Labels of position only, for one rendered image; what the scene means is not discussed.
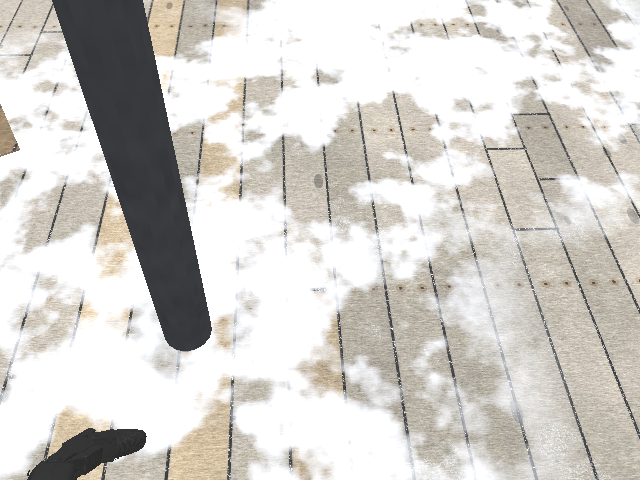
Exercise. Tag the robot left hand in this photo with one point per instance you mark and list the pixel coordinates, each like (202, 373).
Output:
(87, 450)

